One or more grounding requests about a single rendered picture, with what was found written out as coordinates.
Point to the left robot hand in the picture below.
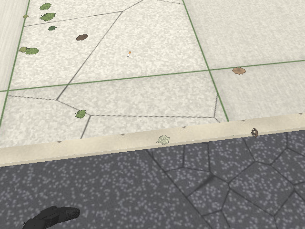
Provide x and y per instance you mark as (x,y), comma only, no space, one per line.
(50,216)

